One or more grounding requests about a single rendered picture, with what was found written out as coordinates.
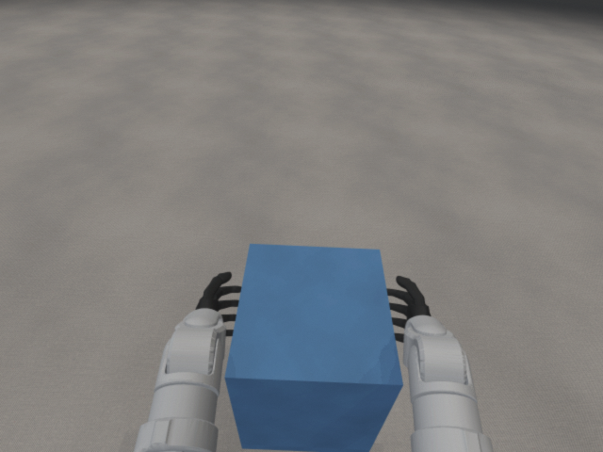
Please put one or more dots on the carton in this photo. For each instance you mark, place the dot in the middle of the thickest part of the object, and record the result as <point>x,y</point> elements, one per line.
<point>313,363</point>

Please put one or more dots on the right robot forearm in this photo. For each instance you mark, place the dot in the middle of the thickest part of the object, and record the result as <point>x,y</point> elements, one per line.
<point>445,410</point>

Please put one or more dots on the right robot hand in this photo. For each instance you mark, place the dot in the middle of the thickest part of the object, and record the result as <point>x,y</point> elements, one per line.
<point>413,298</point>

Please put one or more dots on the left robot forearm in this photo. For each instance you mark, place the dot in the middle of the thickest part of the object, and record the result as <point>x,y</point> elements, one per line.
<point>187,387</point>

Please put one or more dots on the left robot hand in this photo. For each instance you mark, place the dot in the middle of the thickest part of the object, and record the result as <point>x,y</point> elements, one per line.
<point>213,292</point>

